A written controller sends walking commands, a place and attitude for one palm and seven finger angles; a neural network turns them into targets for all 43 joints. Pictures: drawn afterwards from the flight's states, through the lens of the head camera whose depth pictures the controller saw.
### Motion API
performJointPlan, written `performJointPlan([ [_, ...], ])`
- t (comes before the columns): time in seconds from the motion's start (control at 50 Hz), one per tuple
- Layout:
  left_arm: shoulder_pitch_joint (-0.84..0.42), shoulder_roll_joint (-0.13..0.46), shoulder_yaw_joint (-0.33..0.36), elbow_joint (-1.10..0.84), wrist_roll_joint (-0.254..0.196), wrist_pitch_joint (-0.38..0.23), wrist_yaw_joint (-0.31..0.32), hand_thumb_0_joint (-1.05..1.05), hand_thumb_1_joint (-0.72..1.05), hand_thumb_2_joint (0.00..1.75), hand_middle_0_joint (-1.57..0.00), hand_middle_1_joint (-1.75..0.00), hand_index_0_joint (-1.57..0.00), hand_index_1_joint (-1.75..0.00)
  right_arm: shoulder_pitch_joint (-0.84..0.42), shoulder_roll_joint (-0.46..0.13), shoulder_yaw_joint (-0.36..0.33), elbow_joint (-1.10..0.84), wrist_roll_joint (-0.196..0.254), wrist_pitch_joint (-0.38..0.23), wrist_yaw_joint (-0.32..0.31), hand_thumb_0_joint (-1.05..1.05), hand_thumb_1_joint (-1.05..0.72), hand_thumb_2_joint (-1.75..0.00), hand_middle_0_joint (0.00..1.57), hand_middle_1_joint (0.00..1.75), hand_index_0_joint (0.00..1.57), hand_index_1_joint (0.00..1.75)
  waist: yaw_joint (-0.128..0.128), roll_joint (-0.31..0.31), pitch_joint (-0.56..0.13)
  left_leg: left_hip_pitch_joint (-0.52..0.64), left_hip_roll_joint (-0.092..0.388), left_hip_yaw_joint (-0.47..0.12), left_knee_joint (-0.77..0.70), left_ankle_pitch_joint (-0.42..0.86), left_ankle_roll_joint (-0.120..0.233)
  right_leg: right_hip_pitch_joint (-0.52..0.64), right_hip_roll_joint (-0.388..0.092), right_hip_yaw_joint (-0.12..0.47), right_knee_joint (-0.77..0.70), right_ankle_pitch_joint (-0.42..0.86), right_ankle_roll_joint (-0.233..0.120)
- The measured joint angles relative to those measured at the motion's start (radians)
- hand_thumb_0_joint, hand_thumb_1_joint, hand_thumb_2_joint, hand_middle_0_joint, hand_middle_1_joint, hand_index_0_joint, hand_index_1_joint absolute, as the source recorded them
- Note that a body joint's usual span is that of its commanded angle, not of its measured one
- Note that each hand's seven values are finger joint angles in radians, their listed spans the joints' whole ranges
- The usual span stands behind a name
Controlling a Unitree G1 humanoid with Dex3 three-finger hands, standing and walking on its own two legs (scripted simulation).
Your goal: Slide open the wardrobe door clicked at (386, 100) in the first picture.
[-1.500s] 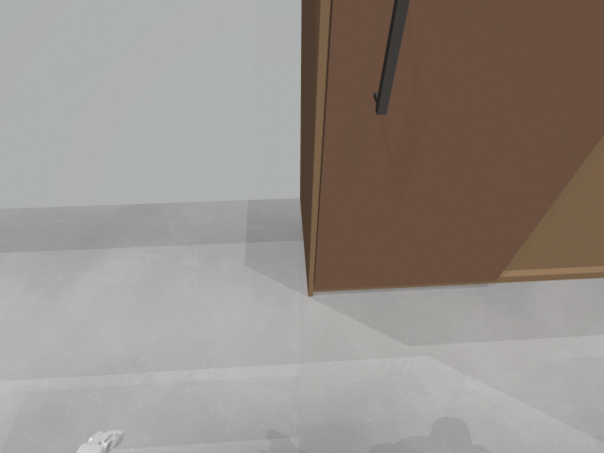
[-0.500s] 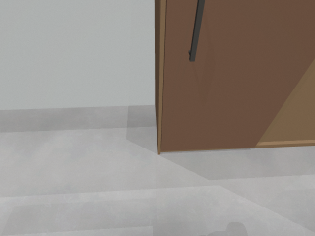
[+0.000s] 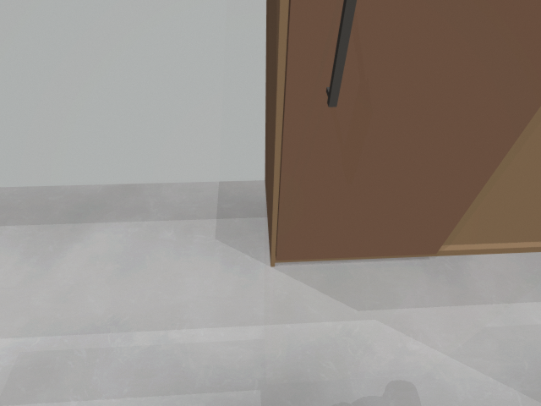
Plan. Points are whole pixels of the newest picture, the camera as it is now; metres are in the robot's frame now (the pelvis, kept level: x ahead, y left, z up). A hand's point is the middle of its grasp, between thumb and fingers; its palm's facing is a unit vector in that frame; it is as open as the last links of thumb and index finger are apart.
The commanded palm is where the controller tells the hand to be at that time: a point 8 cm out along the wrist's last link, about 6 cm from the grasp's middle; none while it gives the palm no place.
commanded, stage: look at it before walking up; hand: left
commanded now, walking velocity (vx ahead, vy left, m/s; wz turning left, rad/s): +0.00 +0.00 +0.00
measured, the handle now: (339, 44) +0.79 -0.10 +0.19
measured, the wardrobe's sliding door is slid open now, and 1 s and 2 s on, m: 0.00 0.00 0.00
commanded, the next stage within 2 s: walk to a spot facing it in 0.24 s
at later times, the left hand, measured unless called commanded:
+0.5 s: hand out of the picture +0.06 +0.24 -0.16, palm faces -0.02 -0.95 -0.33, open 7.4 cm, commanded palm none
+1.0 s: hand out of the picture +0.04 +0.14 -0.16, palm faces -0.20 -0.95 -0.26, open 7.4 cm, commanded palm none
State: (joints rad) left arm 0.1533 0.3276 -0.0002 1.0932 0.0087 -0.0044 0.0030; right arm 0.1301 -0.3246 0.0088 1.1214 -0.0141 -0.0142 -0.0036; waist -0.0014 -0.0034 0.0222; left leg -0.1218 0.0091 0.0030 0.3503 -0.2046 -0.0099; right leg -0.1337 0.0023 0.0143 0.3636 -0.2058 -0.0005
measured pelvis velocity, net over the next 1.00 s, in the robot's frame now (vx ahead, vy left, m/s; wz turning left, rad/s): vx -0.03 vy -0.04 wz -0.30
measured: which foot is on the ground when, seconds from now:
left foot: down 0.00-0.72, up 0.74-1.00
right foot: down 0.00-1.00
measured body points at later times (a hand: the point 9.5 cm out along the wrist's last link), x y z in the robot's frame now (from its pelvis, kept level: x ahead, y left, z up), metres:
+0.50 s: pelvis +0.00 +0.00 +0.00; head +0.01 +0.00 +0.45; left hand +0.06 +0.29 -0.14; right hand +0.07 -0.28 -0.14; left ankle -0.01 +0.13 -0.75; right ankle +0.00 -0.12 -0.75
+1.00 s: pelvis -0.03 -0.04 +0.00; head +0.00 -0.08 +0.44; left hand +0.06 +0.19 -0.14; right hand -0.02 -0.31 -0.16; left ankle -0.01 +0.14 -0.66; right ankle -0.02 -0.11 -0.75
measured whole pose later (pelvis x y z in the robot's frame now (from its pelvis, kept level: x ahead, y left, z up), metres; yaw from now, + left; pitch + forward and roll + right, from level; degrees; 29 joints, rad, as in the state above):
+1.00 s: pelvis -0.03 -0.04 +0.00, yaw -17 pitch +1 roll +2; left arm 0.29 0.17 0.05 0.95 0.01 0.03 0.00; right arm 0.13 -0.25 -0.06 0.97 -0.02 0.05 -0.02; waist 0.03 0.02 0.07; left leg -0.48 0.05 -0.03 1.09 -0.32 -0.07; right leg -0.28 0.09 0.08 0.44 -0.17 -0.09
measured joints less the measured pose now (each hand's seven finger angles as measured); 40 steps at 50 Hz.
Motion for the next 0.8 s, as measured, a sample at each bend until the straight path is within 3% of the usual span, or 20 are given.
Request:
performJointPlan([
  [0.38, -0.002, 0.000, 0.000, 0.000, 0.002, 0.001, 0.000, 0.01, 0.90, 0.90, -0.20, -0.30, -0.20, -0.30, -0.005, 0.001, 0.002, -0.001, 0.001, -0.002, 0.000, 0.01, -0.90, -0.89, 0.20, 0.30, 0.20, 0.30, 0.004, 0.001, 0.002, 0.015, -0.008, -0.001, -0.021, 0.010, 0.005, 0.013, -0.008, -0.001, -0.016, 0.006, 0.006],
  [0.52, 0.024, -0.019, 0.017, -0.028, 0.002, 0.034, 0.006, 0.01, 0.90, 0.90, -0.20, -0.30, -0.20, -0.30, -0.007, 0.027, -0.012, -0.043, -0.002, 0.013, -0.016, 0.01, -0.90, -0.89, 0.20, 0.30, 0.20, 0.30, 0.018, -0.002, 0.017, -0.022, 0.007, 0.046, 0.042, -0.022, 0.001, -0.051, 0.009, 0.045, 0.064, -0.015, 0.004],
  [0.6, 0.047, -0.038, 0.028, -0.058, 0.005, 0.057, -0.003, 0.01, 0.90, 0.90, -0.20, -0.30, -0.20, -0.30, 0.005, 0.063, -0.021, -0.084, -0.004, 0.025, -0.019, 0.00, -0.90, -0.89, 0.20, 0.30, 0.20, 0.30, 0.021, -0.018, 0.036, -0.051, 0.014, 0.091, 0.102, -0.054, -0.001, -0.129, 0.014, 0.070, 0.190, -0.055, 0.002],
  [0.68, 0.071, -0.068, 0.042, -0.088, 0.007, 0.073, -0.013, 0.01, 0.90, 0.90, -0.20, -0.30, -0.20, -0.29, 0.020, 0.087, -0.033, -0.110, -0.007, 0.032, -0.016, 0.00, -0.90, -0.89, 0.20, 0.30, 0.20, 0.30, 0.030, -0.014, 0.063, -0.061, 0.039, 0.143, 0.169, -0.092, -0.014, -0.191, -0.002, 0.006, 0.360, -0.198, 0.008],
  [0.72, 0.090, -0.086, 0.046, -0.106, 0.010, 0.066, -0.020, 0.01, 0.90, 0.90, -0.20, -0.30, -0.20, -0.29, 0.030, 0.086, -0.040, -0.118, -0.008, 0.039, -0.014, 0.00, -0.90, -0.89, 0.20, 0.30, 0.20, 0.30, 0.035, 0.009, 0.066, -0.086, 0.068, 0.157, 0.239, -0.129, -0.031, -0.175, -0.005, -0.025, 0.316, -0.125, -0.002],
  [0.74, 0.096, -0.097, 0.048, -0.111, 0.014, 0.057, -0.019, 0.01, 0.90, 0.90, -0.20, -0.30, -0.20, -0.29, 0.032, 0.084, -0.045, -0.119, -0.006, 0.047, -0.013, 0.00, -0.90, -0.89, 0.20, 0.30, 0.20, 0.30, 0.034, 0.026, 0.068, -0.119, 0.083, 0.145, 0.314, -0.170, -0.035, -0.182, 0.009, -0.033, 0.322, -0.105, -0.025],
  [0.8, 0.108, -0.125, 0.047, -0.125, 0.012, 0.046, -0.008, 0.01, 0.90, 0.90, -0.20, -0.30, -0.20, -0.30, 0.035, 0.083, -0.057, -0.119, -0.003, 0.070, -0.014, 0.01, -0.90, -0.89, 0.20, 0.30, 0.20, 0.30, 0.029, 0.044, 0.068, -0.242, 0.055, 0.053, 0.584, -0.261, -0.030, -0.182, 0.032, -0.038, 0.298, -0.115, -0.075],
])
